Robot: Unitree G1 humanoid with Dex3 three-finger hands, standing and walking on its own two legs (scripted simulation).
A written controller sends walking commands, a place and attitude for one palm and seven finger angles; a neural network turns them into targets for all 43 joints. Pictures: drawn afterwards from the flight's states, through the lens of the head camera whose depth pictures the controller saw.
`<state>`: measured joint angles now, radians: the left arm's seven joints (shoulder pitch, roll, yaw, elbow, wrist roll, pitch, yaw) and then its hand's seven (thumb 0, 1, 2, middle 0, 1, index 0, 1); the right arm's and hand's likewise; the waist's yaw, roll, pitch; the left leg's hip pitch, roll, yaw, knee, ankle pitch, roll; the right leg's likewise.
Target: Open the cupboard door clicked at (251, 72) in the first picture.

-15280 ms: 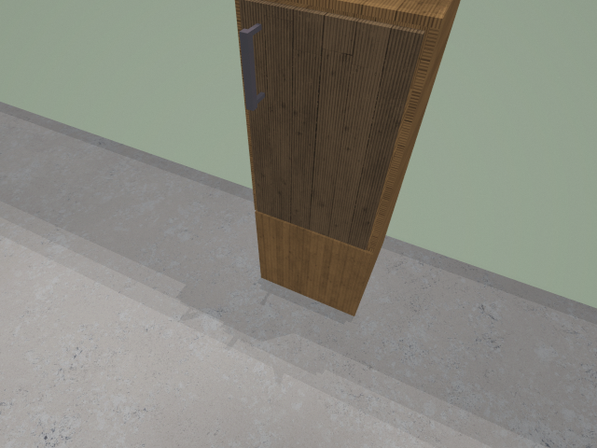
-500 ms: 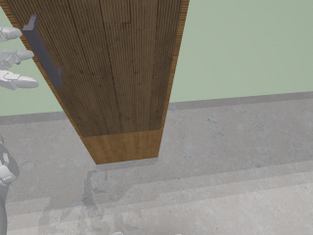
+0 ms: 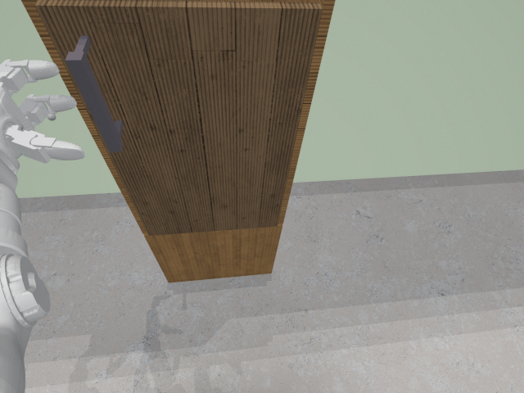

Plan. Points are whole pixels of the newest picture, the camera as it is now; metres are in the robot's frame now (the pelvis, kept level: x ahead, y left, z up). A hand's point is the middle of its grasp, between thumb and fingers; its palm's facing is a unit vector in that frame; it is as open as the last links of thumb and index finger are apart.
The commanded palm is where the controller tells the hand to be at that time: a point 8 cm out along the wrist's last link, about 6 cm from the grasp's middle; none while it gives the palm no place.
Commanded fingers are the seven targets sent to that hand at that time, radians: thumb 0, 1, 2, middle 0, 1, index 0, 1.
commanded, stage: move the hooked fingers beside the handle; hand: left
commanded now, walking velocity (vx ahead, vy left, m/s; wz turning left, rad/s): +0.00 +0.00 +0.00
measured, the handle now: (101, 99) +0.51 +0.23 +0.15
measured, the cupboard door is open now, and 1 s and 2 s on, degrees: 0 0 0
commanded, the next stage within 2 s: slide the fingers in behind the handle in 0.26 s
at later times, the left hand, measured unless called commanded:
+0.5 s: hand (54, 119) +0.46 +0.27 +0.16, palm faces +0.08 -1.00 -0.01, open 14.0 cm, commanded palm +0.44 +0.31 +0.15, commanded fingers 0.00 -0.50 0.30 -0.30 -1.20 -0.30 -1.20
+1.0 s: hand (66, 117) +0.46 +0.26 +0.16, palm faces +0.12 -0.99 +0.00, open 13.9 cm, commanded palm +0.45 +0.28 +0.15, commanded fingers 0.00 -0.50 0.30 -0.30 -1.20 -0.30 -1.20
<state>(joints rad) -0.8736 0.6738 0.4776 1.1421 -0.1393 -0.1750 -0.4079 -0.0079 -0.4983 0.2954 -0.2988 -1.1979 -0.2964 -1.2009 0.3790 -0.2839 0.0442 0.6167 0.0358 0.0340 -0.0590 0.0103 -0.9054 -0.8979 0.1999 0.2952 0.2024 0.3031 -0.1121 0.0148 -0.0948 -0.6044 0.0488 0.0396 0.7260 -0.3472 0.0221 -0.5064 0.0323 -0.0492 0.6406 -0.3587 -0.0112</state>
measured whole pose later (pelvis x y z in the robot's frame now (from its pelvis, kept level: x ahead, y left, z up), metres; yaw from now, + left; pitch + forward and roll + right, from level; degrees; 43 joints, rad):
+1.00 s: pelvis -0.01 +0.00 +0.00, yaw +2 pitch +13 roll -3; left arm -0.95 0.61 0.37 1.15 -0.16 -0.18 -0.31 -0.01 -0.50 0.30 -0.31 -1.22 -0.29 -1.24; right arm 0.40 -0.28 0.04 0.66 0.03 -0.01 -0.05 0.01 -0.91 -0.90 0.20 0.30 0.20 0.30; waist -0.10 0.02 -0.09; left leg -0.64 0.04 0.01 0.74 -0.33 0.02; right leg -0.53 0.02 -0.08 0.66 -0.36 -0.02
